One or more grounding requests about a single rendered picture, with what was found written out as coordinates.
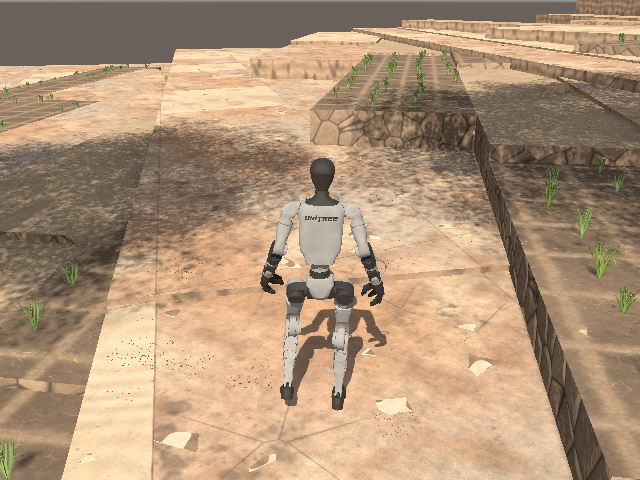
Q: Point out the right robot forearm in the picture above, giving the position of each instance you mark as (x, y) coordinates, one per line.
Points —
(371, 268)

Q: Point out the right robot hand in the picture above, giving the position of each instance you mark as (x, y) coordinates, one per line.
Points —
(378, 289)

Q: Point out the robot right shin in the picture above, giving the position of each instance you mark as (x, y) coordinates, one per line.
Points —
(340, 365)

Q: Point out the robot right upper arm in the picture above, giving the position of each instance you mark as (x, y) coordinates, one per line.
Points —
(352, 211)

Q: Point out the left robot forearm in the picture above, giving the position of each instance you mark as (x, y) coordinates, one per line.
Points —
(271, 262)

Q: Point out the robot left upper arm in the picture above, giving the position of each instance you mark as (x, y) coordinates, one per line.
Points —
(289, 210)

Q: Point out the left robot hand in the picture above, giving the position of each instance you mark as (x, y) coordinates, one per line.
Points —
(276, 279)

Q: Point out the left robot foot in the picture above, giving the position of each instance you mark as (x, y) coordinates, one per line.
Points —
(287, 392)

